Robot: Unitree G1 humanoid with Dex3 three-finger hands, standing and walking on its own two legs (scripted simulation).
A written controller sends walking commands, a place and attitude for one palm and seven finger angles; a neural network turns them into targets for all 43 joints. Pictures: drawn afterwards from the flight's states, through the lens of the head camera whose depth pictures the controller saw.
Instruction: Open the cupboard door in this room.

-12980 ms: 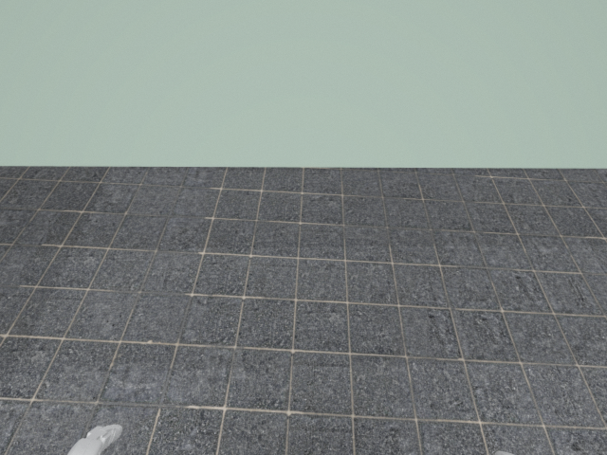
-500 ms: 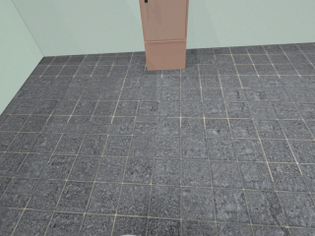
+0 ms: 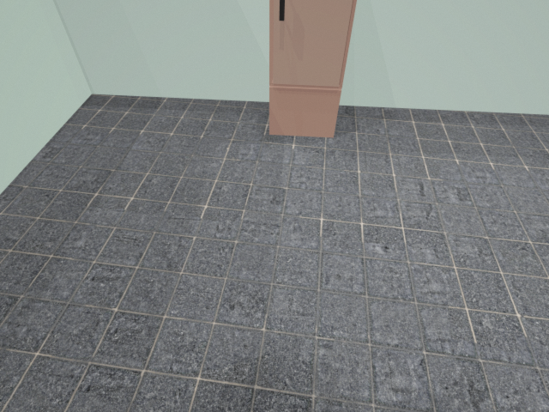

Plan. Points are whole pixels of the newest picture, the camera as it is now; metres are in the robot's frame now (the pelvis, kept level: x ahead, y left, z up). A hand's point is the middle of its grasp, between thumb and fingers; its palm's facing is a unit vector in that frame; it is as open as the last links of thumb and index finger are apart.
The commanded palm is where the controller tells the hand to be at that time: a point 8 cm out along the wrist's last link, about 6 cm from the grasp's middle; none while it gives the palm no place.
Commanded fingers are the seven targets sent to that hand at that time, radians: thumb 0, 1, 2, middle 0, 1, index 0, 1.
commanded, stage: turn or walk to find it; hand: left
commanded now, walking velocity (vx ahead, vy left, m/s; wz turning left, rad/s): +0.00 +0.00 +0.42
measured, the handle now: (282, 0) +1.82 +0.09 +0.02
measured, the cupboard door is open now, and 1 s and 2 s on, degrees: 0 0 0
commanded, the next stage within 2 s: stand and wait in 0.04 s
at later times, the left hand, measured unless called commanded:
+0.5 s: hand out of the picture -0.01 +0.17 -0.17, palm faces +0.09 -0.97 -0.21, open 7.4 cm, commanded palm none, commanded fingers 0.00 0.90 0.90 -0.20 -0.30 -0.20 -0.30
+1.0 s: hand out of the picture +0.05 +0.20 -0.15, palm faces +0.27 -0.93 -0.26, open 7.4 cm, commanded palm none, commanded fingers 0.00 0.90 0.90 -0.20 -0.30 -0.20 -0.30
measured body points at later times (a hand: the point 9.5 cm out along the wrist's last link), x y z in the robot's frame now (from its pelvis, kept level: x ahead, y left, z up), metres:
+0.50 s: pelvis -0.02 -0.01 +0.00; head -0.01 -0.01 +0.45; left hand -0.02 +0.22 -0.16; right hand -0.01 -0.23 -0.16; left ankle +0.00 +0.11 -0.74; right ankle -0.01 -0.13 -0.74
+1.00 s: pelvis -0.02 -0.03 +0.00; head +0.03 -0.03 +0.44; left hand +0.04 +0.24 -0.13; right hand +0.08 -0.26 -0.16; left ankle +0.00 +0.11 -0.74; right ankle -0.02 -0.16 -0.72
